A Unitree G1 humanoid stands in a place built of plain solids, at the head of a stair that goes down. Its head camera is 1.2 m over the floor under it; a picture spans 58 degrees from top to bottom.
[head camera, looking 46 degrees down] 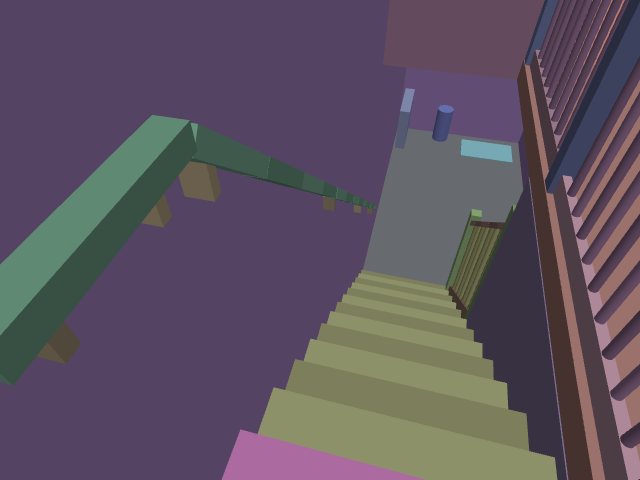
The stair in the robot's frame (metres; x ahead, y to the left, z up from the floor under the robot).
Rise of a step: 0.20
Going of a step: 0.22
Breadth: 0.90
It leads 14 degrees to the right of straight ahead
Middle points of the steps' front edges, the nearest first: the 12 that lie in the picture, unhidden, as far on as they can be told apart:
0.55 -0.28 -0.20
0.76 -0.33 -0.40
0.98 -0.39 -0.60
1.20 -0.44 -0.80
1.41 -0.50 -1.00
1.63 -0.55 -1.21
1.85 -0.61 -1.41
2.06 -0.67 -1.61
2.28 -0.72 -1.81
2.49 -0.78 -2.01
2.71 -0.83 -2.21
2.93 -0.89 -2.41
